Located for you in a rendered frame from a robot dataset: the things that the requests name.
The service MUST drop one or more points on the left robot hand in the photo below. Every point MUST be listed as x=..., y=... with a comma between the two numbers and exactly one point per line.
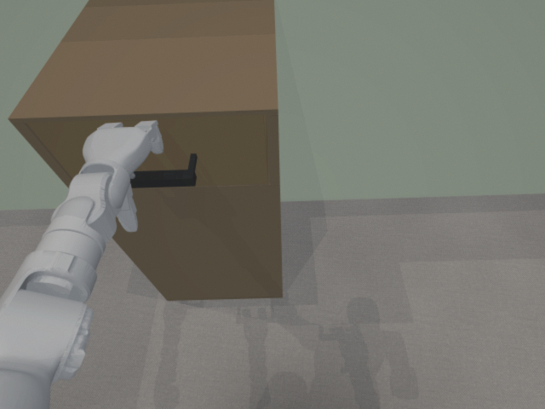
x=129, y=147

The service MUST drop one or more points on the cabinet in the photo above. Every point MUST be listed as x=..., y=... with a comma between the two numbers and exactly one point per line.
x=133, y=59

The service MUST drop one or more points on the handle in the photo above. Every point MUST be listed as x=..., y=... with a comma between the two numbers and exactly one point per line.
x=167, y=178

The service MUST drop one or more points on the left robot forearm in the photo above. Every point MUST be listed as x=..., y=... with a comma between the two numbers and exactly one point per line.
x=65, y=260

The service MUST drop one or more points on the left robot upper arm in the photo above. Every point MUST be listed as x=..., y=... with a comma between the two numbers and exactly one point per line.
x=42, y=338

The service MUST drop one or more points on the drawer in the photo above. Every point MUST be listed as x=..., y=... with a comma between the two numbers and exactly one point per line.
x=231, y=150

